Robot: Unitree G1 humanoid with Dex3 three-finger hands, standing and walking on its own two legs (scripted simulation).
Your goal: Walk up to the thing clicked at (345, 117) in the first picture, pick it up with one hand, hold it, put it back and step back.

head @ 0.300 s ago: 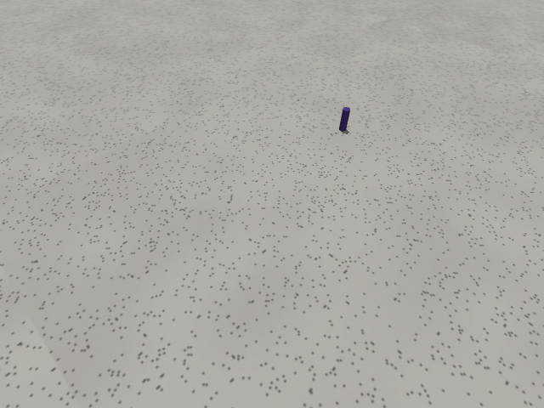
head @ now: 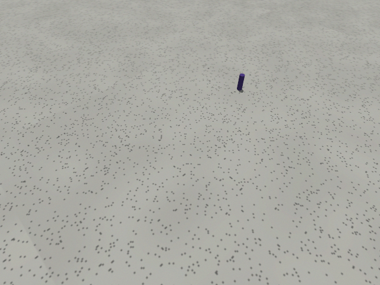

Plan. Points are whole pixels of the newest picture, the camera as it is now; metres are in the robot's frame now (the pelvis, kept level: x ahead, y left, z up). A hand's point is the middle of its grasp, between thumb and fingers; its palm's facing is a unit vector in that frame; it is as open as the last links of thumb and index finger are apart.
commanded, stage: stand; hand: left
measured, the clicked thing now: (240, 82) +1.81 -0.48 -0.71
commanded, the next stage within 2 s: walk up in 0.82 s
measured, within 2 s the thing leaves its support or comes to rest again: neither
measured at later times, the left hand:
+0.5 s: hand out of the picture +0.08 +0.25 -0.16, palm faces -0.02 -0.94 -0.34, open 7.4 cm
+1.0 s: hand out of the picture +0.12 +0.26 -0.14, palm faces -0.12 -0.93 -0.35, open 7.4 cm
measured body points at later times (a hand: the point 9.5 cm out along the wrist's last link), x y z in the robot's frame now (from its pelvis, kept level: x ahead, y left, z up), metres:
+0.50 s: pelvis +0.01 +0.00 +0.00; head +0.02 +0.00 +0.45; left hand +0.08 +0.30 -0.13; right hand +0.08 -0.30 -0.13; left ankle +0.00 +0.13 -0.75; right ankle +0.00 -0.11 -0.75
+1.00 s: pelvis +0.03 -0.02 -0.01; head +0.03 -0.02 +0.44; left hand +0.13 +0.30 -0.12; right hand +0.07 -0.34 -0.12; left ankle -0.01 +0.13 -0.75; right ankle +0.05 -0.16 -0.71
